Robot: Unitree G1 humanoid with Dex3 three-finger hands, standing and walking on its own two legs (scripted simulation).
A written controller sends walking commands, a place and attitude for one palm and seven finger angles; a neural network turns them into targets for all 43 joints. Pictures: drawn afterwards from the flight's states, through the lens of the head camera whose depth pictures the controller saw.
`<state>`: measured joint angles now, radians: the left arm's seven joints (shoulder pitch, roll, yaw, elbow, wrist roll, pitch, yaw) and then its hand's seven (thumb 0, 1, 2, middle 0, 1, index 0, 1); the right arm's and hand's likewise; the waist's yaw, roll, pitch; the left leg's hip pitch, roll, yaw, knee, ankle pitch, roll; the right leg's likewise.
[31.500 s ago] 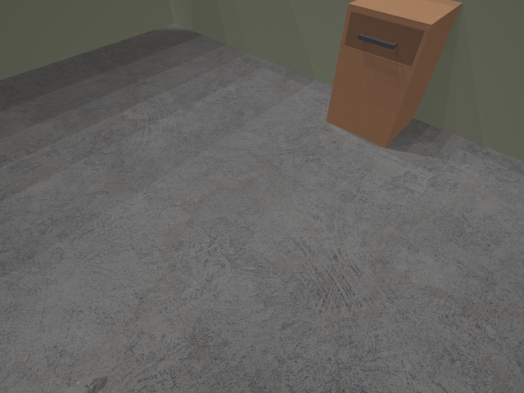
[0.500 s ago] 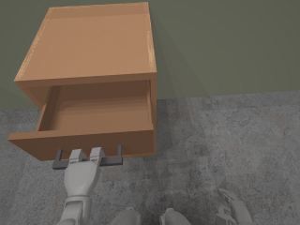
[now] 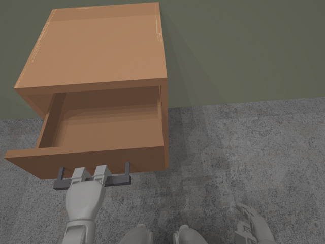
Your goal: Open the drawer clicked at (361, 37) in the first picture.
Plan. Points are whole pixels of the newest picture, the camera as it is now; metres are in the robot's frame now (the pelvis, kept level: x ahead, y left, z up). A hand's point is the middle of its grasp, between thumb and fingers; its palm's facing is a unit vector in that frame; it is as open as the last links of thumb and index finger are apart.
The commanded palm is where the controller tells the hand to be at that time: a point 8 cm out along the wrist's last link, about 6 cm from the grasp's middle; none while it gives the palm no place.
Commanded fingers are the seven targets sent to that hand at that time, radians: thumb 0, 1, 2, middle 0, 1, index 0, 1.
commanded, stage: pull the drawer open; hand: left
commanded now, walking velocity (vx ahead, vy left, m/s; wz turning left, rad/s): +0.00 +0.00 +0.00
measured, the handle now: (93, 175) +0.31 +0.20 -0.06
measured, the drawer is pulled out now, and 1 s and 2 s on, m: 0.20 0.23 0.24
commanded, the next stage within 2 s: open the thumb to release the handle in 1.16 s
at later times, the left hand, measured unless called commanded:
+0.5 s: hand (94, 210) +0.22 +0.19 -0.07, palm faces -0.08 -0.11 -0.99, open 6.1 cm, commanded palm +0.17 +0.19 -0.03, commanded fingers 0.00 0.90 0.90 -0.40 -1.35 -0.40 -1.35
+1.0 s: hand (93, 215) +0.21 +0.19 -0.07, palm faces -0.08 -0.11 -0.99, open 6.1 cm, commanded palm +0.16 +0.20 -0.03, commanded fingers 0.00 0.90 0.90 -0.40 -1.35 -0.40 -1.35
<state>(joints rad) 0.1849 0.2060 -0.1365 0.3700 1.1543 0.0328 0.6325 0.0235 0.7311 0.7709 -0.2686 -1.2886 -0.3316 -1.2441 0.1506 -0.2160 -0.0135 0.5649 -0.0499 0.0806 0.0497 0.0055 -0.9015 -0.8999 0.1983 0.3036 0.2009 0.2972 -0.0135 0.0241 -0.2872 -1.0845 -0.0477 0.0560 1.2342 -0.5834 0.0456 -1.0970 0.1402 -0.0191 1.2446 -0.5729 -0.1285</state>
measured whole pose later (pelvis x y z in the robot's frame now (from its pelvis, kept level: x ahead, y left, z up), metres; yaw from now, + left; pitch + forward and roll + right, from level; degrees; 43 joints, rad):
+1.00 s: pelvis -0.01 -0.01 -0.01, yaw +0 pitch +25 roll +3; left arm 0.30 0.23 -0.09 0.28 1.15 -0.06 0.64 0.02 0.73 0.78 -0.26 -1.29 -0.32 -1.22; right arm 0.14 -0.22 -0.01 0.56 -0.06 0.06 0.04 0.01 -0.90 -0.90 0.20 0.30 0.20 0.30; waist 0.00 0.02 -0.29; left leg -1.13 -0.04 0.06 1.27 -0.58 0.03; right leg -1.15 0.14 -0.02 1.29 -0.57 -0.14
